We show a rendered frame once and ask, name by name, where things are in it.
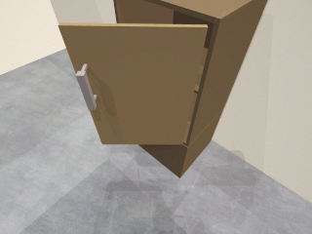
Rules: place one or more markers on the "handle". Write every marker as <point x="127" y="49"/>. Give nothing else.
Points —
<point x="86" y="89"/>

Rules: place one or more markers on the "cupboard door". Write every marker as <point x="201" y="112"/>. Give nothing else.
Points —
<point x="144" y="76"/>

